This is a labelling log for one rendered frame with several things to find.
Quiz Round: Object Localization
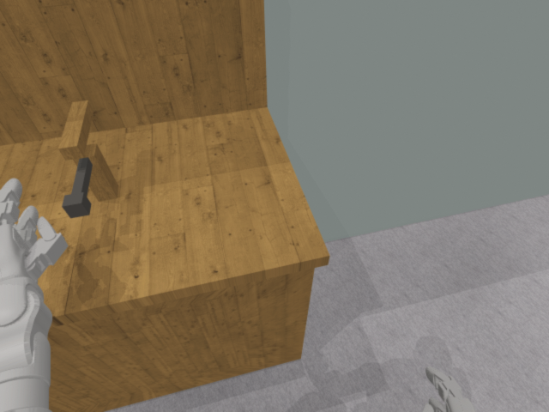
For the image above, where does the left robot hand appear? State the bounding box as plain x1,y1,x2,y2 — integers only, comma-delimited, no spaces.
0,179,68,284

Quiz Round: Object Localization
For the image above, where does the counter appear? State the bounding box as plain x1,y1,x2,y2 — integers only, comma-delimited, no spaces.
0,0,329,412

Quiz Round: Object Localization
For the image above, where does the left robot forearm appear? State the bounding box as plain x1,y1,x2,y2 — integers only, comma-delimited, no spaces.
0,277,52,412

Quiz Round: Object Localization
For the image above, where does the right robot hand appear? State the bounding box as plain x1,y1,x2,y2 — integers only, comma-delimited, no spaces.
423,367,476,412

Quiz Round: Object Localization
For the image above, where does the tap lever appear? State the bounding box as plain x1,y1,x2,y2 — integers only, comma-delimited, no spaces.
62,157,93,218

